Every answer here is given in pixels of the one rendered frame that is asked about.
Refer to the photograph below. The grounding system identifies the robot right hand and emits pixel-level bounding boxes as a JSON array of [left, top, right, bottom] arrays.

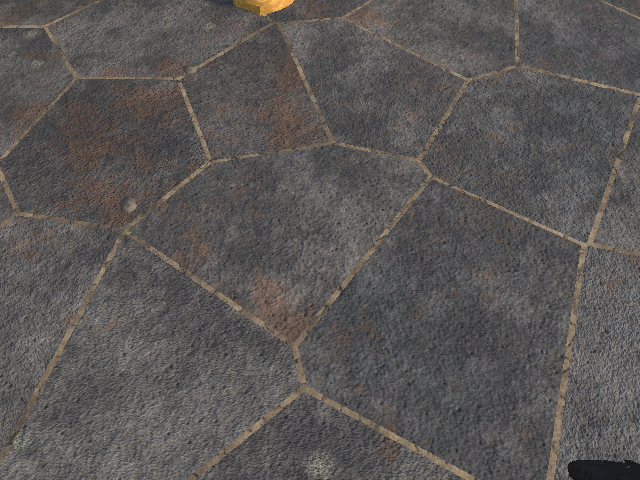
[[568, 460, 640, 480]]

